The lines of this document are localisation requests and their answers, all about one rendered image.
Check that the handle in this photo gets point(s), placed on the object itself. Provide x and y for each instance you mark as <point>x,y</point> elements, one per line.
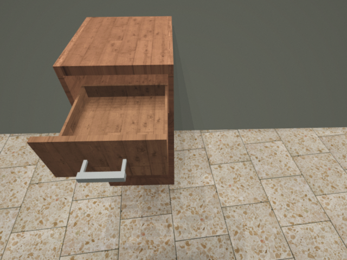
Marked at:
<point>100,177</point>

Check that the drawer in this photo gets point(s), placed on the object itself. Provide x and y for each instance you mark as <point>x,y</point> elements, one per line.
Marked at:
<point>106,124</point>

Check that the cabinet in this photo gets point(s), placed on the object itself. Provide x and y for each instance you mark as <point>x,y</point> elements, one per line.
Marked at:
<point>122,50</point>

